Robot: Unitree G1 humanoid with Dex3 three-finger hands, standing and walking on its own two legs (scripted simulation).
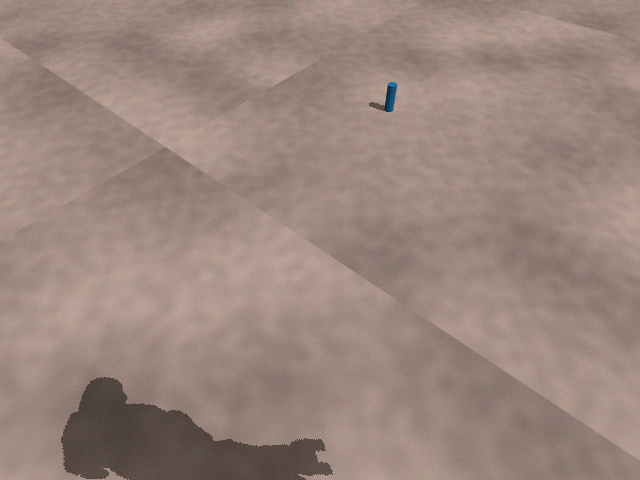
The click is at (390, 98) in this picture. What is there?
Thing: slim round
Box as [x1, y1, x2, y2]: [384, 82, 396, 111]
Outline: 394,82 388,83 384,108 386,111 392,110 396,88 396,83
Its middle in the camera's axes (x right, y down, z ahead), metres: +0.40 -0.81 +2.18
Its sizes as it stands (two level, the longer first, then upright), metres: 0.049 0.049 0.152
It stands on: the floor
